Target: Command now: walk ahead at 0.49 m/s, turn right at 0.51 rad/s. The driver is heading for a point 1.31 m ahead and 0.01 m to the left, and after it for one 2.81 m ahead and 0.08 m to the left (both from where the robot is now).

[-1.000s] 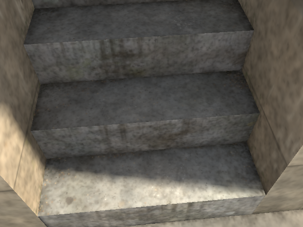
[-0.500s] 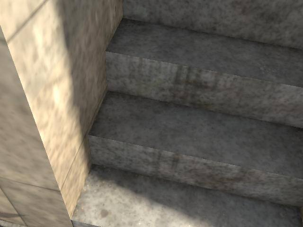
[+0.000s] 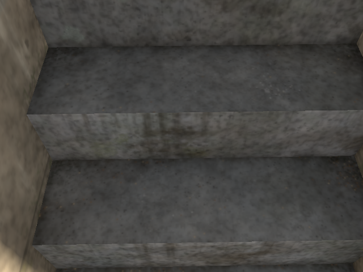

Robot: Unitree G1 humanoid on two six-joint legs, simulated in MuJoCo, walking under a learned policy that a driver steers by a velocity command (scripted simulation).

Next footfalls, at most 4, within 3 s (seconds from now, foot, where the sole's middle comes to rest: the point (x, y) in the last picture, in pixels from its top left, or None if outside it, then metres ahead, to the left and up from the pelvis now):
0.24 left None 0.27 0.05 -0.55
0.78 right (301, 233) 0.41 -0.25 -0.35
1.20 left None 0.30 0.05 -0.32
1.36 left None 0.21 0.05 -0.55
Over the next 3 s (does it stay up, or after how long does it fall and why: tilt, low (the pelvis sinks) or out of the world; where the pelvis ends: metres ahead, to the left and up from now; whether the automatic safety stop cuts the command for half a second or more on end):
stays up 0.87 0.07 0.71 its command is cut before an obstacle after 0.3 s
